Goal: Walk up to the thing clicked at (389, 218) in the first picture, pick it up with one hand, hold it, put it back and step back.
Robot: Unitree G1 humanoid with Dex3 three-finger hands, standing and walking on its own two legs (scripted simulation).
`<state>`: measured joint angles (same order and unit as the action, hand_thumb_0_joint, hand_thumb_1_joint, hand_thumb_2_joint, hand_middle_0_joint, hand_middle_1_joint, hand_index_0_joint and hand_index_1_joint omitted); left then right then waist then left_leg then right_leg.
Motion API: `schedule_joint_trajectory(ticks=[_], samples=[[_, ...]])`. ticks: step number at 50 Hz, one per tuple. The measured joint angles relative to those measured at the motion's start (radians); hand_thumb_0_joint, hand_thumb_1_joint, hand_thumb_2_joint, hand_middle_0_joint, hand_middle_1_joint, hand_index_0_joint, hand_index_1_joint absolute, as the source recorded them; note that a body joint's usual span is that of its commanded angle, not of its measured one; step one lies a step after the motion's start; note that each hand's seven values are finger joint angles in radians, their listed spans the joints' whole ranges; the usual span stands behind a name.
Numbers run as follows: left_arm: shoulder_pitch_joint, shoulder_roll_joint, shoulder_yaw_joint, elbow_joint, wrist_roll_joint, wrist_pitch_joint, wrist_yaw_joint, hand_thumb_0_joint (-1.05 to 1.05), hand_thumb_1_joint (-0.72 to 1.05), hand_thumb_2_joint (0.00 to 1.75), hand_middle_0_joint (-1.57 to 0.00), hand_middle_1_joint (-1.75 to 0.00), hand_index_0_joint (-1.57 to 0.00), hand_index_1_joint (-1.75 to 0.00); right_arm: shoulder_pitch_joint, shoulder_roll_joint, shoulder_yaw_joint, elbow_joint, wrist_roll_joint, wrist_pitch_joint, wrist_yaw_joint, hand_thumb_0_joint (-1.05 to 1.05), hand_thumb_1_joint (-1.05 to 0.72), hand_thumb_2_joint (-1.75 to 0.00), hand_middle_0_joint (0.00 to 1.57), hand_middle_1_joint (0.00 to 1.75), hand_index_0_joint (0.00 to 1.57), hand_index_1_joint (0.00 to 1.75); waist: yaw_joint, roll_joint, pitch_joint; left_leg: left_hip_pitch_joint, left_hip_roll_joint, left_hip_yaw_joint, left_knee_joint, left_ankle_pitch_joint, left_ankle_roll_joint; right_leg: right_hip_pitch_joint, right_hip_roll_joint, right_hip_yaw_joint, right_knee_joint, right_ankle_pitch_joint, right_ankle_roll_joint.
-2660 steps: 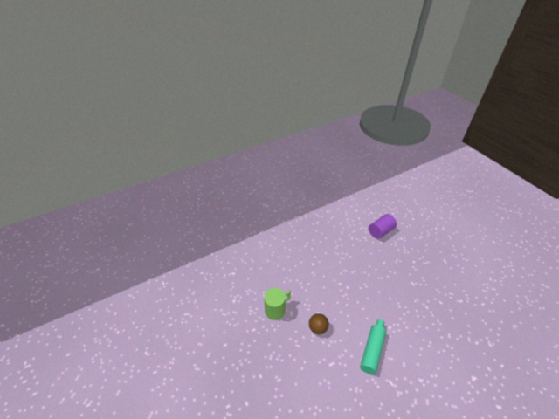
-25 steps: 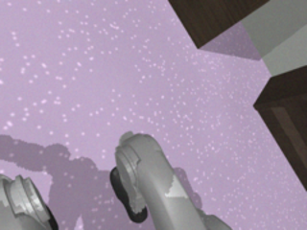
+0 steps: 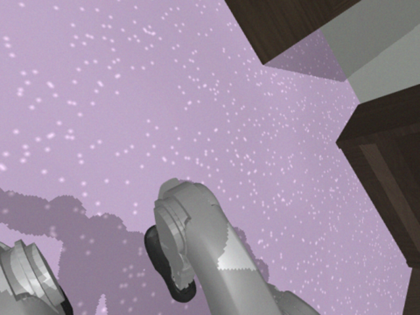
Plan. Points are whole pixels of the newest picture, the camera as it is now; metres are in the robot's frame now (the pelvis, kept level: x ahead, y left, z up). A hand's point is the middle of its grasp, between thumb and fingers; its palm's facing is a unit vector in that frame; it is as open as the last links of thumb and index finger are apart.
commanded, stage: rest palm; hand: left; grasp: from above
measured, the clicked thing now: out of the picture +0.45 +0.40 -0.28
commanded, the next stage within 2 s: close in 0.30 s
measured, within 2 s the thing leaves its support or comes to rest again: neither
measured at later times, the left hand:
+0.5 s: hand out of the picture +0.43 +0.40 -0.24, palm faces -0.27 -0.32 -0.91, open 13.8 cm
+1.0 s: hand out of the picture +0.43 +0.40 -0.24, palm faces -0.29 -0.33 -0.90, open 12.2 cm
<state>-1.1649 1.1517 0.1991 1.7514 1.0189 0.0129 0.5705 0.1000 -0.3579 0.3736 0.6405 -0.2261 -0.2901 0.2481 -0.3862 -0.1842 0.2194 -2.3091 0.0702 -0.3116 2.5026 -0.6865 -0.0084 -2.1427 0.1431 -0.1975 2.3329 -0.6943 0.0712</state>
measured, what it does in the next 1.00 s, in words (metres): stands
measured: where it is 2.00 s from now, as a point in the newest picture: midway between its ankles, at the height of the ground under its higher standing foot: (126, 304)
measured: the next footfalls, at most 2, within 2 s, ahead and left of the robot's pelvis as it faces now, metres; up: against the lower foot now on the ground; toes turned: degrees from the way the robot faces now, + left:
none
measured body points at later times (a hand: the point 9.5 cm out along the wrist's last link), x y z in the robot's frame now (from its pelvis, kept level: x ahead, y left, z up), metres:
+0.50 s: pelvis +0.00 +0.00 +0.00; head +0.28 +0.15 +0.32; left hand +0.45 +0.41 -0.19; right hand +0.05 -0.24 -0.04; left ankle +0.07 +0.13 -0.29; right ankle +0.11 -0.12 -0.29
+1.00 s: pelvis +0.00 +0.00 +0.00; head +0.28 +0.14 +0.32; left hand +0.44 +0.41 -0.19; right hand +0.05 -0.24 -0.05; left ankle +0.07 +0.13 -0.29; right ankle +0.11 -0.12 -0.29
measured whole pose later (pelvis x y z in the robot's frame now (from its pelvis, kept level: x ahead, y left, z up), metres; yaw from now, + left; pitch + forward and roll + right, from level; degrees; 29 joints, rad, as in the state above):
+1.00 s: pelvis +0.00 +0.00 +0.00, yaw +0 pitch +25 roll -15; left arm -1.15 1.16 0.20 1.76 1.01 -0.01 0.55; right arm 0.11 -0.37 0.39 0.63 -0.22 -0.29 0.24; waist -0.39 -0.19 0.23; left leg -2.30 0.08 -0.31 2.50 -0.68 -0.01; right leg -2.14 0.14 -0.20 2.33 -0.68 0.07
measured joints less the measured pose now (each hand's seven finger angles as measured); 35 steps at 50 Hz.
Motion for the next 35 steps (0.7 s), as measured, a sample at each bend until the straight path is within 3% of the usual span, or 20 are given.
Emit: schedule_joint_trajectory(ticks=[22,28,35], samples=[[0.001,0.021,0.001,0.019,0.001,-0.022,-0.002,0.00,-0.50,0.97,-0.14,-0.98,-0.12,-1.00,0.001,-0.007,0.017,-0.009,-0.004,0.000,-0.006,0.00,-0.91,-0.91,0.20,0.30,0.20,0.30,-0.005,-0.012,0.016,0.001,0.002,-0.003,-0.001,0.010,0.003,0.001,0.002,-0.003,-0.005,0.014,0.003],[0.002,0.016,0.010,0.005,0.010,-0.012,0.006,0.00,-0.44,0.92,-0.19,-0.93,-0.17,-0.95,0.003,-0.007,0.015,-0.007,-0.005,0.001,-0.004,0.00,-0.91,-0.91,0.20,0.30,0.20,0.30,-0.003,-0.013,0.013,-0.001,0.001,-0.005,-0.002,0.011,0.001,0.001,0.001,-0.005,-0.006,0.014,-0.001],[-0.002,0.007,-0.005,0.001,-0.003,0.007,0.004,0.00,-0.34,0.83,-0.25,-0.87,-0.24,-0.88,0.004,-0.007,0.006,-0.006,-0.004,0.001,0.002,0.00,-0.90,-0.91,0.20,0.30,0.20,0.30,-0.002,-0.001,0.003,-0.001,0.001,-0.004,-0.005,0.009,0.000,0.000,0.000,-0.004,-0.008,0.012,-0.001]])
